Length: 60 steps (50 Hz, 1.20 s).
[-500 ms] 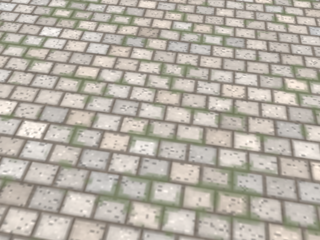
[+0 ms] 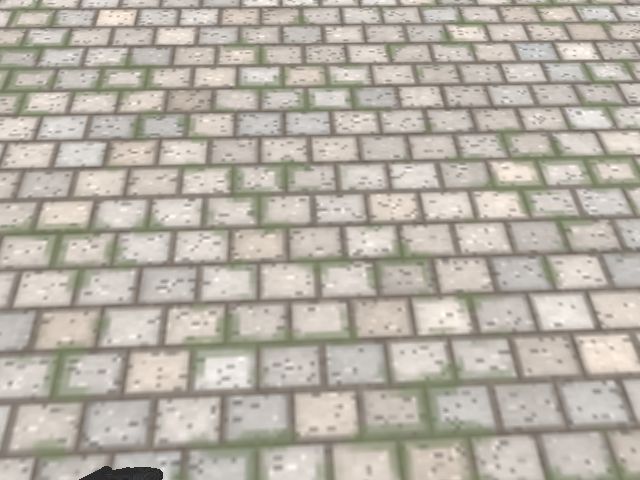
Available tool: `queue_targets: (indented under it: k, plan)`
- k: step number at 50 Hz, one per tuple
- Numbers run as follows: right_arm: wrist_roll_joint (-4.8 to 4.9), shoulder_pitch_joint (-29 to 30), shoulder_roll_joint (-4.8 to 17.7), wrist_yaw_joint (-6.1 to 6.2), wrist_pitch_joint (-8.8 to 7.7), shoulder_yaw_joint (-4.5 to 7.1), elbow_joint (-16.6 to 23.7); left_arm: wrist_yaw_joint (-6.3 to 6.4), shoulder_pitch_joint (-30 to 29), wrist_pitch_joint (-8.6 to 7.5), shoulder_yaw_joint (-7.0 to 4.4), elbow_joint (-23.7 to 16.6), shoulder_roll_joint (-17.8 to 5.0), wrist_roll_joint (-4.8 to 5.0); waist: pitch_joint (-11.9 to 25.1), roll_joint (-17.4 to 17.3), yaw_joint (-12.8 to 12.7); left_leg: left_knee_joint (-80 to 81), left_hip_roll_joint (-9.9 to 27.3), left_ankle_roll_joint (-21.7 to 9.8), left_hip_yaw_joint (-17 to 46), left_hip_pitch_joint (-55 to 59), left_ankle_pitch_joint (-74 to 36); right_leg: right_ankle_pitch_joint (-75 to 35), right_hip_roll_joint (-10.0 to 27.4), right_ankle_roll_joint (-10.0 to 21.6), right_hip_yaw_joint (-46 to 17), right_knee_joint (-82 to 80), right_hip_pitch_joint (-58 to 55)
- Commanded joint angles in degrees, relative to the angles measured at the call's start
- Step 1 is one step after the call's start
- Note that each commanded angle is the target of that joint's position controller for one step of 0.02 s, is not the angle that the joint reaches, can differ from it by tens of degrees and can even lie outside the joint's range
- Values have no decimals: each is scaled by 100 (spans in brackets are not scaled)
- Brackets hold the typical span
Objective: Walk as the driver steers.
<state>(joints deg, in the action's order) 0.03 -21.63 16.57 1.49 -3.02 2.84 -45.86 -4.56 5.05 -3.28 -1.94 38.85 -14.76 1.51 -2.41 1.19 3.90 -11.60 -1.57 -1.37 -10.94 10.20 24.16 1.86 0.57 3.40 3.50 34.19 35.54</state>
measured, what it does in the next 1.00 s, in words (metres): walks ahead: right foot, then left foot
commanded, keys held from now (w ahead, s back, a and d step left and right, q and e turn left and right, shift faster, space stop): w+e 0.18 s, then no key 0.82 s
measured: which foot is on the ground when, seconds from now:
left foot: down 0.00-0.06, up 0.08-0.46, down 0.48-1.00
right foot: up 0.00-0.02, down 0.04-0.50, up 0.52-0.74, down 0.76-1.00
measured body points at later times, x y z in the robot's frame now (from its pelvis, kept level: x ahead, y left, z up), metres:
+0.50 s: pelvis +0.27 +0.01 +0.00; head +0.30 +0.01 +0.45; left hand +0.42 +0.27 -0.11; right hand +0.40 -0.27 -0.08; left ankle +0.42 +0.10 -0.72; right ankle +0.17 -0.09 -0.72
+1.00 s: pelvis +0.34 +0.00 +0.01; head +0.35 +0.00 +0.46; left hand +0.46 +0.24 -0.12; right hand +0.42 -0.27 -0.11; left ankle +0.42 +0.10 -0.72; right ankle +0.28 -0.13 -0.72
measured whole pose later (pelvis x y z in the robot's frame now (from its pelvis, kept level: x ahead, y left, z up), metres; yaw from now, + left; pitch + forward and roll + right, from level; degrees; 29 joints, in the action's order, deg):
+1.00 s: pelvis +0.34 +0.00 +0.01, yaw -13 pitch -1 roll +0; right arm -0.6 -9.8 13.2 0.3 -1.0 1.5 -45.1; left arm 1.9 15.9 -0.3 -1.8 50.4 -12.9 -0.4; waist -1.3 -0.6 -0.2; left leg -31.0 -1.1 -1.0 -0.3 -18.8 11.4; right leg 20.6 1.3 -1.9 -2.9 32.4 11.0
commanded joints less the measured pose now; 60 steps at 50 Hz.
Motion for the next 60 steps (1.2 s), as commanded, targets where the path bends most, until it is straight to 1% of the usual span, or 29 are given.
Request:
queue_targets:
  k: [1,2,3,4,5,6,7,8,9,11,13,16,19,21,23,24,25,26,27,28,29,31,33,37,39,40,42,46,60]
  plan:
    - [-7,94,1222,126,88,303,340,-4,425,-36,-322,-444,-872,27,580,-899,-681,-1984,1616,-407,96,-72,-7914,691,-529,428,379,69,-1096]
    - [29,240,1242,138,93,298,398,79,1274,-13,-475,-290,-1148,32,1003,-718,-1192,-3200,1455,-292,7,-768,-7502,367,-628,672,221,-354,-2504]
    - [-77,126,948,119,6,180,515,215,2035,76,-584,-156,-1504,19,1537,33,-1398,-4967,1085,-129,103,-2311,-4542,488,246,1014,-1151,-403,-4335]
    - [-75,-371,281,-19,-180,-36,761,249,1804,40,-637,-304,-1810,15,2235,1347,-748,-7173,-266,238,848,-4705,690,1492,1760,2256,-4622,-981,-6091]
    - [86,261,827,-144,-418,63,850,253,1828,0,-517,-325,-1369,-28,2366,509,-1174,-7471,-27,81,1965,-5258,584,1981,1783,2109,-4953,-1646,-5953]
    - [284,747,933,-204,-518,83,1074,269,1619,-37,-453,-326,-1164,-66,1471,188,-1077,-7094,243,-34,1931,-5437,106,1861,1602,1812,-4079,-1808,-5156]
    - [212,857,820,-189,-562,47,1119,254,1259,-71,-418,-350,-1078,-50,760,-416,-724,-6474,474,-46,1812,-5320,-178,1266,1335,1635,-3477,-1933,-4148]
    - [60,811,833,-154,-532,83,1058,263,933,-98,-371,-416,-897,-56,527,-465,-508,-5953,668,14,1780,-5045,-372,690,1088,1522,-3013,-1991,-3549]
    - [1,668,839,-159,-461,99,1020,294,733,-96,-347,-508,-871,-127,369,-241,-332,-5832,747,98,1761,-4708,-497,276,936,1527,-2760,-2127,-3001]
    - [-76,427,781,-138,-314,90,927,349,530,-117,-340,-478,-879,-135,233,-84,-155,-5461,799,393,1517,-4360,-575,-1396,872,1545,-2194,-2179,-2283]
    - [-131,535,602,-86,-244,25,973,405,562,-137,-349,-332,-993,-150,176,-11,-159,-4639,704,614,1284,-4123,-961,-2670,645,1398,-1509,-2067,-1780]
    - [-130,1039,337,-84,-235,-77,1038,477,758,-34,-344,-134,-1007,-103,465,240,-460,-3258,448,663,1098,-3603,-2321,-2602,206,969,-907,-1761,-1728]
    - [-20,1404,433,-155,-261,-37,1102,506,1044,70,-313,68,-990,-76,637,388,-700,-2425,297,552,1238,-3451,-3039,-1786,439,818,-1204,-1511,-2226]
    - [-56,1414,601,-198,-292,45,1133,511,1019,103,-286,129,-947,-95,661,462,-656,-2086,298,356,1372,-3445,-2797,-1518,687,727,-1534,-1154,-2584]
    - [-132,1071,677,-210,-338,131,1035,517,829,122,-244,154,-838,-97,698,455,-360,-1539,251,103,1320,-2968,-2957,-1328,654,518,-1671,-582,-2706]
    - [-199,911,797,-186,-376,167,1003,516,914,108,-203,154,-684,-141,788,234,-319,-1310,452,-41,1425,-2410,-4203,-1055,327,297,-1567,-102,-2588]
    - [-312,805,1091,-158,-399,186,1125,499,1394,56,-118,128,-449,-266,1327,-586,-519,-1697,1370,-474,2234,-1239,-6415,515,-134,-15,-1399,861,-1991]
    - [-334,607,784,-160,-303,114,1032,499,2077,64,-38,338,-296,-185,2017,-1578,-548,-1644,2328,-1442,3419,-373,-6894,3205,-451,-408,-1170,2084,-1294]
    - [-170,450,424,-218,-227,19,947,497,1926,157,-109,364,-700,-123,2033,-1309,-417,-1361,2356,-1573,3927,-597,-5692,3881,-292,-577,-1282,2533,-1089]
    - [-77,627,378,-250,-160,-6,906,524,1581,294,-169,329,-832,-72,1656,-904,-400,-1180,2171,-1385,3817,-917,-4151,3721,-117,-677,-1288,2768,-881]
    - [-74,875,402,-266,-91,-12,913,572,1323,444,-188,340,-809,-73,1304,-660,-408,-942,1960,-1184,3605,-1365,-2960,3488,-1,-759,-1174,2745,-826]
    - [-130,1468,490,-250,22,-6,966,636,1120,640,-190,309,-688,-101,701,-868,-554,-486,1550,-876,3045,-2393,-1400,3039,186,-812,-986,1894,-1201]
    - [-176,1605,486,-200,94,11,934,668,1236,642,-143,452,-485,-135,607,-1091,-562,-399,1184,-775,2486,-2836,-1170,2649,83,-798,-703,1065,-1856]
    - [-54,1510,341,-124,143,-29,767,636,1435,559,-137,711,-374,-216,756,-891,-623,-562,1005,-627,2173,-2988,-263,1080,-4,-551,-448,-499,-2743]
    - [-110,1338,225,-138,114,-78,645,653,1144,523,-134,543,-590,-324,446,-531,-483,-738,757,-195,1999,-3273,434,944,457,-284,-962,-884,-2697]
    - [-114,1266,280,-149,113,-32,685,657,1099,506,-219,674,-855,-240,184,129,-256,-824,421,-49,1592,-2990,211,1903,377,-100,-953,-813,-1956]
    - [-113,1444,259,-128,95,-25,664,651,974,384,-134,701,-488,-253,126,229,-335,-1242,376,-43,1512,-2434,-487,2168,326,-194,-940,-1059,-1499]
    - [-72,1308,178,-97,109,-19,507,659,1114,212,-127,829,-475,-201,311,121,-367,-1508,357,-178,1448,-2285,-1582,1156,278,-363,-861,-866,-1836]
    - [-14,1329,212,-20,256,62,-86,704,1239,255,-104,1304,-386,-169,289,-121,-420,-1668,353,-134,1413,-2012,-2482,679,159,-364,-709,-859,-2073]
